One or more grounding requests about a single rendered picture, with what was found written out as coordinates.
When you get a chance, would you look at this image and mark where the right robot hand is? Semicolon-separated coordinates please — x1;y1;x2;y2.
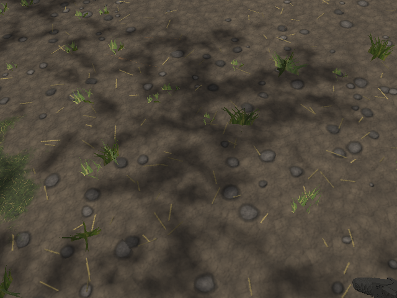
352;278;397;298

